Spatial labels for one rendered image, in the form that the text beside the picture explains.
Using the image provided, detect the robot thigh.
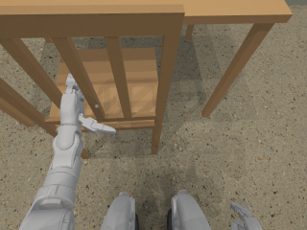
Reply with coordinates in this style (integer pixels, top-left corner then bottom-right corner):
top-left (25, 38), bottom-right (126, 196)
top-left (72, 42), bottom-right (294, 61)
top-left (171, 194), bottom-right (212, 230)
top-left (100, 195), bottom-right (135, 230)

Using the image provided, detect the robot right thigh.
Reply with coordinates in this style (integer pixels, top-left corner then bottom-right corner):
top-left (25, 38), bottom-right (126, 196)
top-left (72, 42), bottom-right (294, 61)
top-left (171, 194), bottom-right (212, 230)

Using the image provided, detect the robot left upper arm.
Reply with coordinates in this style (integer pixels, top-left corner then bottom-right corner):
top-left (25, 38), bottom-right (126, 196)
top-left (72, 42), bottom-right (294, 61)
top-left (21, 208), bottom-right (75, 230)

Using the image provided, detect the left robot hand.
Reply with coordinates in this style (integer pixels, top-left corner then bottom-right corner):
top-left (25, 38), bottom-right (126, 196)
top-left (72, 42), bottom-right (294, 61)
top-left (59, 73), bottom-right (117, 135)

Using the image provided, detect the robot left thigh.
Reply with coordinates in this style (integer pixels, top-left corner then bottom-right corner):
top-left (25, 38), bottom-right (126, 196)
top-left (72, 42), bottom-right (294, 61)
top-left (100, 195), bottom-right (135, 230)

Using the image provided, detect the right robot hand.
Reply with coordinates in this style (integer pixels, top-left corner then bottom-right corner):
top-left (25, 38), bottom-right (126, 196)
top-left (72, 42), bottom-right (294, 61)
top-left (230, 201), bottom-right (263, 230)

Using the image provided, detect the chair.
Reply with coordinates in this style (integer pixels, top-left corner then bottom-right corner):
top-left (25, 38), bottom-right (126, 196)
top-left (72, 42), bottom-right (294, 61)
top-left (0, 4), bottom-right (185, 159)

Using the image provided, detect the left robot forearm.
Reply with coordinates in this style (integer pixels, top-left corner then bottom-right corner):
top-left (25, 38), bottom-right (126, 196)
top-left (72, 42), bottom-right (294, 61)
top-left (18, 125), bottom-right (83, 230)

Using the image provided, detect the table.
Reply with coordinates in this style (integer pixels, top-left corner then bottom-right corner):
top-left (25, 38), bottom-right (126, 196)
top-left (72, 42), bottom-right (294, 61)
top-left (0, 0), bottom-right (293, 127)

